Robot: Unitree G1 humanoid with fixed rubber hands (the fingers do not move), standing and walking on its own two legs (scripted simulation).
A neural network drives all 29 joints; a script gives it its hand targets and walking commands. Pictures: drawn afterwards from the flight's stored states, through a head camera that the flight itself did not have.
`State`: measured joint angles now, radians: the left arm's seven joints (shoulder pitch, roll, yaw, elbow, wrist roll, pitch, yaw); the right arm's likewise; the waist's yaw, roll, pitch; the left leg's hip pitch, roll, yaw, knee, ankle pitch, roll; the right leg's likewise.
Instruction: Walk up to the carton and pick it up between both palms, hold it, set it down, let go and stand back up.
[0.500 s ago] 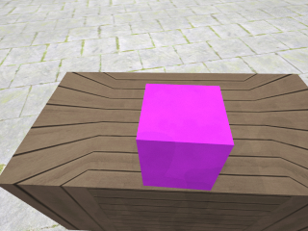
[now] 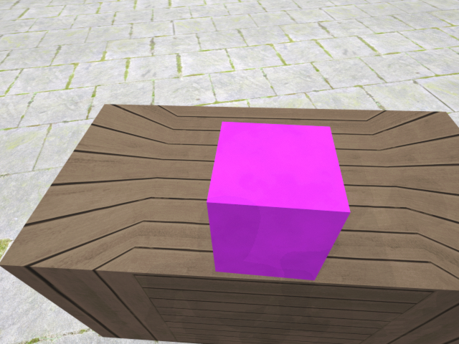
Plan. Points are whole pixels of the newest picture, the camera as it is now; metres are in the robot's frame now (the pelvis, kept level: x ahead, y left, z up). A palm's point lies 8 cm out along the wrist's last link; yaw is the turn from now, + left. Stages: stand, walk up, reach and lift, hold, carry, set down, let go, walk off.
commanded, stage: stand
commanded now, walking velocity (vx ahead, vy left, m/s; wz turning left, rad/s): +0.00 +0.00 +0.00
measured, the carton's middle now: (269, 203) +0.39 -0.04 +0.01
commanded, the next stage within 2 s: none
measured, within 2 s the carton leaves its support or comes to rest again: neither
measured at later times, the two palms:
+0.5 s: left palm out of the picture +0.02 +0.25 -0.13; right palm out of the picture +0.05 -0.26 -0.12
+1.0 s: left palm out of the picture +0.04 +0.30 -0.14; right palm out of the picture +0.05 -0.27 -0.12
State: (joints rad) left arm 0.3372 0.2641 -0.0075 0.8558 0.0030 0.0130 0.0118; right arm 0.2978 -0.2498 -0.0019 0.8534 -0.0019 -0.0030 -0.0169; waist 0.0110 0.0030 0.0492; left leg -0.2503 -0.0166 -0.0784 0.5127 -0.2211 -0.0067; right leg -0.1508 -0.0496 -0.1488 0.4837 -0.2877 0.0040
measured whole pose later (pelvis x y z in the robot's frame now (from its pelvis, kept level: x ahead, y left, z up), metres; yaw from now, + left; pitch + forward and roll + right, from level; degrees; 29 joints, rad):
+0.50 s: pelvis +0.01 +0.00 +0.00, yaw +0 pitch -2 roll -1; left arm 0.34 0.25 -0.01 0.91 0.00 0.01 0.02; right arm 0.29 -0.24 0.00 0.91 0.00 0.00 -0.02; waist 0.01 0.01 0.04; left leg -0.25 -0.01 -0.09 0.50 -0.22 -0.01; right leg -0.15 -0.05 -0.16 0.47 -0.29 0.00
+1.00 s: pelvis -0.05 +0.01 -0.02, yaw +3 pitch -3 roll -1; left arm 0.17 0.34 0.05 0.78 0.02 0.09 0.01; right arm 0.21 -0.27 -0.05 0.78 -0.04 0.03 -0.03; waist -0.01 -0.03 0.14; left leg -0.42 -0.06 -0.11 0.71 -0.24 0.02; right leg -0.37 0.02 -0.01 1.00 -0.61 -0.01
